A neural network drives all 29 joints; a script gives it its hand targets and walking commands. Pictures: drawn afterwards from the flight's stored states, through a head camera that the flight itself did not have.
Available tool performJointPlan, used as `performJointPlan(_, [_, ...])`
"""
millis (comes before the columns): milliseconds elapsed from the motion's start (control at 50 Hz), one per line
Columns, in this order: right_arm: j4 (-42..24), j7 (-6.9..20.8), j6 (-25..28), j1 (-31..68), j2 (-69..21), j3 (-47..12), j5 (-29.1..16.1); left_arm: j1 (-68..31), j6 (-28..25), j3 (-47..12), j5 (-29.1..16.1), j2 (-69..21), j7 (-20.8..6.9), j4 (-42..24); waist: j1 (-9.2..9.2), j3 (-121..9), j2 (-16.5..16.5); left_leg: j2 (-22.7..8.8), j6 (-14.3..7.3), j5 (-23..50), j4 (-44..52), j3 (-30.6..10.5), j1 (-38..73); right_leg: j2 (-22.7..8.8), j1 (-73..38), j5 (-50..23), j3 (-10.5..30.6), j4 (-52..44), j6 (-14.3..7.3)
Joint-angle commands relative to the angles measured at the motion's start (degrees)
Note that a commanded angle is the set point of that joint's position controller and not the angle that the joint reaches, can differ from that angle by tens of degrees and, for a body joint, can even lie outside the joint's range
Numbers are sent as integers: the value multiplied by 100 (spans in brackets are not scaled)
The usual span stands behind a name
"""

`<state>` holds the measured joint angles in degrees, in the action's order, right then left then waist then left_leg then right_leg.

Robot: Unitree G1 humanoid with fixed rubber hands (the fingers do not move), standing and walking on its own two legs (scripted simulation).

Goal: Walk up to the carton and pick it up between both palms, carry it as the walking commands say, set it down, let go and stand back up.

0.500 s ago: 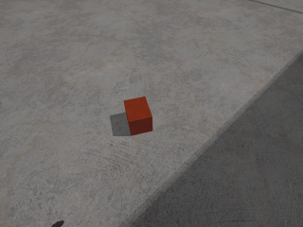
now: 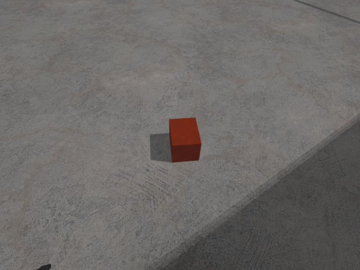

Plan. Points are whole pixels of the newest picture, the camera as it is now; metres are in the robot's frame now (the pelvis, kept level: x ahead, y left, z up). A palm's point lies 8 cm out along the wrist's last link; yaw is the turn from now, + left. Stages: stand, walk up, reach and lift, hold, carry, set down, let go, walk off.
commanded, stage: walk up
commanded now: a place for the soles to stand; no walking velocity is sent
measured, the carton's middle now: (183, 139) +1.02 +0.04 -0.68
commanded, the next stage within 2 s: none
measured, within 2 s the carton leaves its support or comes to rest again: neither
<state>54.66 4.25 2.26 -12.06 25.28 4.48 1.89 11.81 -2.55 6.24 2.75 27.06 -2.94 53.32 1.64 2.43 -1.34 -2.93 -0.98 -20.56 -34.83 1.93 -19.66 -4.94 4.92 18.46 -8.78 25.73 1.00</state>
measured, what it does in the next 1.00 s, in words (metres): walks ahead: left foot, then right foot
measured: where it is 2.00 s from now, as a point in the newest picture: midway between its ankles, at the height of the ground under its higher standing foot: (198, 224)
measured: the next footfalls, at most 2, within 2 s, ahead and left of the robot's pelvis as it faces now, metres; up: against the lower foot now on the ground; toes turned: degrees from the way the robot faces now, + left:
left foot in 0.02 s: +0.12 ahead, +0.13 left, +0.00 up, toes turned +3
right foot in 0.40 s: +0.24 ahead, -0.13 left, +0.00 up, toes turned +0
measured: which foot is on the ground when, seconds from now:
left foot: up 0.00-0.00, down 0.02-0.42, up 0.44-0.66, down 0.68-1.00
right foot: down 0.00-0.02, up 0.04-0.38, down 0.40-0.68, up 0.70-0.98, down 1.00-1.00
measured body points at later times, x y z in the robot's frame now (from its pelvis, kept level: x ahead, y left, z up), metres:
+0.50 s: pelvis +0.17 -0.01 -0.01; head +0.18 -0.02 +0.44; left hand +0.24 +0.34 -0.09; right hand +0.28 -0.34 -0.11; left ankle +0.11 +0.11 -0.68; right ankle +0.20 -0.13 -0.74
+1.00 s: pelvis +0.33 -0.03 -0.02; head +0.34 -0.02 +0.43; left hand +0.40 +0.32 -0.12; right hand +0.44 -0.39 -0.08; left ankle +0.32 +0.12 -0.74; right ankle +0.42 -0.17 -0.74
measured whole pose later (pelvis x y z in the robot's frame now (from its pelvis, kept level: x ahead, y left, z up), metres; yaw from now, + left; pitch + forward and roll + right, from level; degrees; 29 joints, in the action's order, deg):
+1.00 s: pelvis +0.33 -0.03 -0.02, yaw +4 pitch -2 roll +0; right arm 42.7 -0.1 6.0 -20.7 29.7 6.2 1.3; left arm 17.4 -1.3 7.4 2.3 27.1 -5.9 43.2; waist -0.9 2.1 -1.7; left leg -6.3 0.3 -23.4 -43.3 4.2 -18.0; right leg -4.2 24.0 17.4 -1.4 39.8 -1.5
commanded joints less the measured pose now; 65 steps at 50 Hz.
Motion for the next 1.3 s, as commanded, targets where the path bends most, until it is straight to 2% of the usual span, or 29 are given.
performJointPlan(0, [-342,-254,274,-1192,1983,525,78,-935,50,7,-90,379,-80,-1102,-904,55,2339,-1529,-1119,-2320,2578,-4012,2123,465,4208,1587,701,3990,-236])
performJointPlan(20, [-632,-267,279,-426,1985,499,-103,-889,103,124,-61,933,-73,-987,-554,420,883,-1933,-1492,-2035,2472,-3942,1189,-134,3738,940,1373,4015,-215])
performJointPlan(40, [-679,-274,321,-341,1844,451,-130,-614,106,164,-174,1113,-116,-899,-339,420,456,-1822,-1562,-1934,2378,-3497,992,-310,3289,697,1362,3849,-245])
performJointPlan(100, [-867,-277,311,-267,1555,393,-47,-27,104,187,-135,993,-157,-644,-172,59,637,-1159,-1216,-1096,2181,-2115,716,-106,2451,754,1119,2910,-117])
performJointPlan(320, [-1282,-261,324,-471,1448,326,-88,166,-34,378,-52,821,-240,-916,21,-24,476,-706,-832,-417,972,-1119,-186,418,656,-422,451,517,-301])
performJointPlan(340, [-1322,-287,330,-575,1225,238,-97,645,-95,448,-33,1000,-168,-839,295,-314,-110,-441,-633,169,-96,-801,-608,349,-171,71,780,171,-462])
performJointPlan(360, [-1430,-310,351,-679,866,131,-143,1280,-178,568,30,1467,-87,-804,603,-635,-1504,199,-320,217,-2260,-296,-1580,-983,-994,1524,2943,-726,-956])
performJointPlan(380, [-1445,-371,321,-544,913,107,-127,1184,-236,516,-60,1601,-42,-952,479,-244,-1323,587,-187,-938,-2934,-392,-2369,-1769,-879,1514,4228,-1224,-1365])
performJointPlan(400, [-1391,-412,295,-367,1272,189,-95,991,-217,485,-134,1523,-65,-966,407,-93,-465,297,-221,-882,-3329,-799,-2346,-1743,-699,1013,4050,-1043,-1630])
performJointPlan(500, [-1257,-311,371,-622,999,138,-151,689,-177,309,-120,1126,3,-1183,44,115,-1014,-18,-18,-611,-1398,-179,-1235,-1131,344,-2455,1654,-423,-1555])
performJointPlan(600, [-1075,-353,425,-1259,980,294,-78,257,-72,173,-223,1020,-58,-1538,-467,-438,-613,606,-130,1161,451,680,1422,-489,1594,-1944,649,1094,-1007])
performJointPlan(620, [-955,-437,458,-1785,1313,435,-32,321,-73,82,-242,744,-61,-1641,-787,-772,347,211,-412,821,761,-11,2397,-220,2304,-1594,415,2467,-783])
performJointPlan(640, [-1033,-523,501,-2127,2055,644,60,323,-72,11,-235,396,-57,-1859,-946,-894,1912,-1509,-1039,275,1237,-2687,3013,365,3853,394,440,4014,-479])
performJointPlan(660, [-1278,-563,531,-1784,2290,702,-82,442,19,122,-193,780,3,-1801,-723,-782,1262,-2539,-1684,-20,1660,-4194,2490,356,4130,1344,1357,4587,-398])
performJointPlan(700, [-1373,-595,510,-1037,1872,584,-184,548,131,222,-186,1176,-30,-1605,-328,-64,166,-2266,-1753,-643,1779,-3236,1168,-202,3559,882,1584,4476,-330])
performJointPlan(760, [-1498,-533,498,-510,1566,500,-70,1007,127,264,-125,930,-160,-1225,-57,283,757,-1364,-1207,-732,1724,-1499,-114,-177,2518,601,1203,3470,-187])
performJointPlan(820, [-1480,-497,532,-692,1730,530,-27,906,137,283,-122,796,-257,-1283,-140,235,1276,-1407,-1235,-269,1522,-1076,-215,-203,2235,457,984,2566,-211])
performJointPlan(920, [-1583,-450,425,-452,1560,436,-79,1132,57,441,-18,930,-272,-1113,159,-133,569,-862,-744,-1113,343,-417,-1065,489,549,-256,235,1219,-283])
performJointPlan(940, [-1582,-470,400,-596,1319,348,-85,1420,20,512,7,1107,-217,-1055,324,-311,-82,-640,-554,-1233,-556,-161,-1479,387,-5,280,546,902,-422])
performJointPlan(960, [-1646,-492,397,-602,1040,254,-124,1790,-30,608,37,1520,-151,-1036,590,-322,-1489,-134,-256,-1002,-2410,409,-2258,-732,-326,1817,2493,-304,-882])
performJointPlan(980, [-1682,-538,360,-405,999,181,-148,1557,-77,565,-36,1696,-107,-1276,604,-144,-1480,155,-98,-1186,-3234,123,-2746,-1655,-49,2247,4254,-1122,-1485])
performJointPlan(1000, [-1570,-560,333,-278,1365,264,-150,1276,-64,552,-111,1651,-106,-1287,515,48,-675,-74,-91,-1037,-3563,-311,-2650,-1668,119,1943,4128,-1045,-1766])
performJointPlan(1080, [-1184,-491,469,-941,1352,276,-188,683,-29,398,-100,1391,-20,-1389,-1,63,-1056,-223,-108,-1263,-1795,-254,-1290,-1268,1266,264,2464,-265,-1619])
performJointPlan(1140, [-775,-486,535,-1866,1133,300,-133,250,38,184,-178,1115,-46,-1482,-545,-275,-602,319,-25,541,-20,341,1038,-594,2427,17,1223,1140,-1150])
performJointPlan(1160, [-686,-574,564,-2138,1383,403,-60,303,70,32,-218,647,-18,-1533,-743,-340,501,-41,-118,205,726,-434,1713,-250,3168,231,702,2518,-801])
performJointPlan(1180, [-880,-655,591,-2196,2134,555,47,103,77,-40,-244,341,31,-1743,-818,-107,2004,-1737,-610,-156,1642,-3493,1861,398,4442,1120,602,3828,-391])
performJointPlan(1200, [-1114,-694,559,-1638,2367,568,-61,138,176,103,-202,870,131,-1644,-537,109,991,-2502,-1255,59,1772,-4300,1251,158,4258,1281,1426,3974,-316])
performJointPlan(1220, [-1175,-700,524,-1300,2143,522,-117,227,216,200,-210,1172,135,-1544,-357,200,343,-2378,-1576,379,1575,-3820,969,-121,3720,1160,1484,3880,-276])
performJointPlan(1280, [-1222,-676,465,-822,1693,403,-27,606,200,198,-139,926,99,-1200,-100,177,607,-1662,-1376,1132,1069,-2193,58,-50,2784,1116,1154,3482,-268])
